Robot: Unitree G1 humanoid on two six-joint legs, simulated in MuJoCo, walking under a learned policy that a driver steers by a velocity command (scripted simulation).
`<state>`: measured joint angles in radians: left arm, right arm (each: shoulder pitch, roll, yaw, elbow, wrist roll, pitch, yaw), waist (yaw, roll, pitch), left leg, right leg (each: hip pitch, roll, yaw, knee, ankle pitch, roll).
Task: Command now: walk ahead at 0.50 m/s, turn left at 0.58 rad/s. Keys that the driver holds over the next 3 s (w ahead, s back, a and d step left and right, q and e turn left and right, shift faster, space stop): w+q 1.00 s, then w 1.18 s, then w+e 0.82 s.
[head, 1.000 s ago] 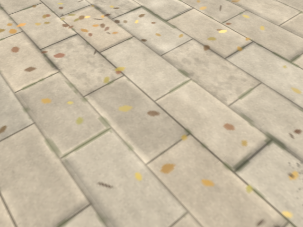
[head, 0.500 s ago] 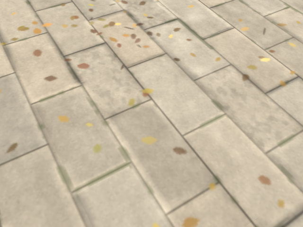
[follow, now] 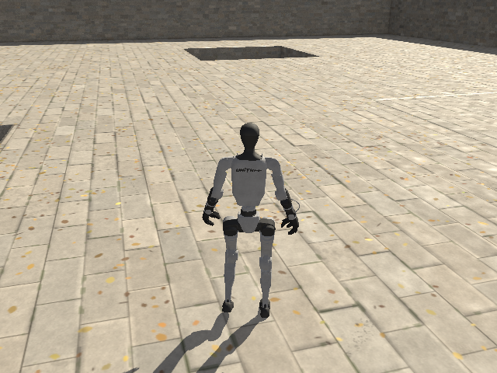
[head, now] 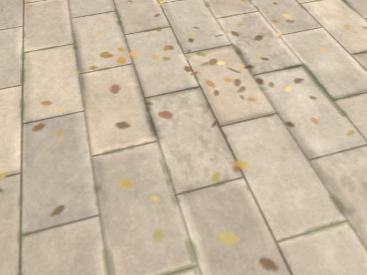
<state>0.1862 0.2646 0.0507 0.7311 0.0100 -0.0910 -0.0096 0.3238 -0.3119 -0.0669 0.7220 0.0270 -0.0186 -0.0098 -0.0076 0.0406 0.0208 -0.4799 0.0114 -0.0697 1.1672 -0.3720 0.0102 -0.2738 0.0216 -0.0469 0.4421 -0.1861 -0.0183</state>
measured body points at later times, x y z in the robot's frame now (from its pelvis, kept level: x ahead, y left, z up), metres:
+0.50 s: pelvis +0.26 +0.09 +0.00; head +0.29 +0.12 +0.44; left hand +0.29 +0.40 -0.12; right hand +0.47 -0.13 -0.09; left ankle +0.28 +0.17 -0.74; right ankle +0.25 -0.09 -0.65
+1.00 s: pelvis +0.54 +0.15 +0.00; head +0.56 +0.16 +0.45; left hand +0.50 +0.45 -0.10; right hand +0.78 -0.03 -0.11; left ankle +0.42 +0.23 -0.65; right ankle +0.63 +0.08 -0.74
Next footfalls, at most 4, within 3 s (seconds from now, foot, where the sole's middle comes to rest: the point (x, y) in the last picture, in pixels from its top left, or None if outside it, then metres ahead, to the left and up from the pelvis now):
0.34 left None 0.32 0.18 -0.78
0.84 right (169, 228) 0.67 0.10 -0.78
1.34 left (72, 218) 0.72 0.48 -0.78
1.86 right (83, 142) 1.11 0.51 -0.78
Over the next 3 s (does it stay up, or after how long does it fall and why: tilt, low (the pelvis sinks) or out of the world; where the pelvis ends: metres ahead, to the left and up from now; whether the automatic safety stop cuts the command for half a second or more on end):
stays up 1.41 0.83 -0.02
